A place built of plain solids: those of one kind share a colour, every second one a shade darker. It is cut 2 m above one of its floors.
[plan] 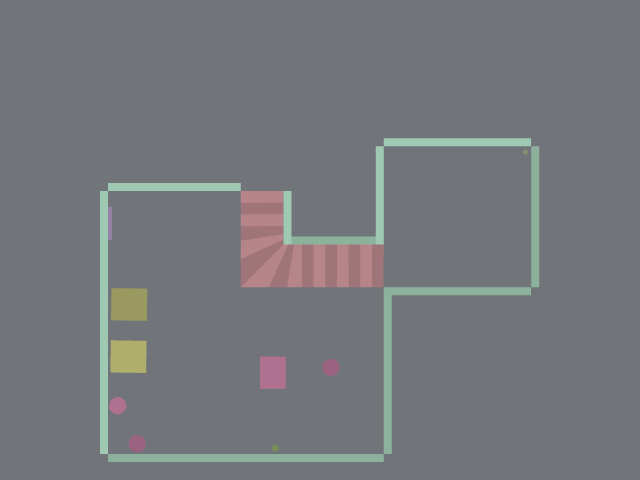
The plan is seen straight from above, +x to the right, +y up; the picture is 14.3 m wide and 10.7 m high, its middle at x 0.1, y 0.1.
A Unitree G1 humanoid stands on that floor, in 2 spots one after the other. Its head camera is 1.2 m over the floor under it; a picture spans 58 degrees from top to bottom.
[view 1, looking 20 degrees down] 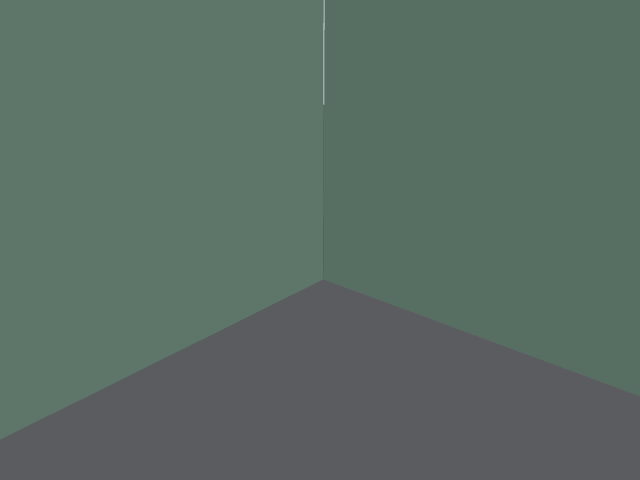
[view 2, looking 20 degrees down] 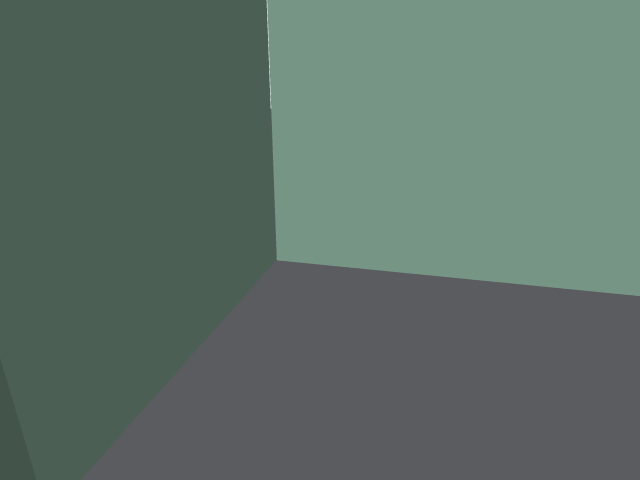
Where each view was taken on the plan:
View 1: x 3.15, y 0.98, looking -49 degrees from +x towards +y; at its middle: wall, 2.69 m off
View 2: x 2.52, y -0.52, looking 104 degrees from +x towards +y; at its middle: wall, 2.97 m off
